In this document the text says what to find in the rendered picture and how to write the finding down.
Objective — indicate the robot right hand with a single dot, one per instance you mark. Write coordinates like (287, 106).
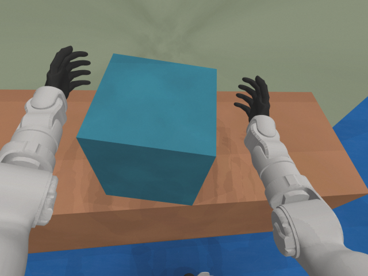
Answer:
(259, 103)

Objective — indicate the right robot forearm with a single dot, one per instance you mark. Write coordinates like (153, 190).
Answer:
(282, 181)

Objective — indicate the left robot upper arm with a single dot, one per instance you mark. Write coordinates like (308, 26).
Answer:
(27, 198)

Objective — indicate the robot left hand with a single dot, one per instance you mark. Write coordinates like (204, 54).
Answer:
(60, 74)

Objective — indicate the right robot upper arm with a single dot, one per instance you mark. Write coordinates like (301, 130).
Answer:
(309, 232)

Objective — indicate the carton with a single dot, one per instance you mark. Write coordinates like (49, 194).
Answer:
(150, 131)

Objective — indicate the pedestal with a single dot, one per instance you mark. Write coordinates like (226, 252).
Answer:
(231, 200)

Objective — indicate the left robot forearm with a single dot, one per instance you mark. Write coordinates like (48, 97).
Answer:
(36, 139)

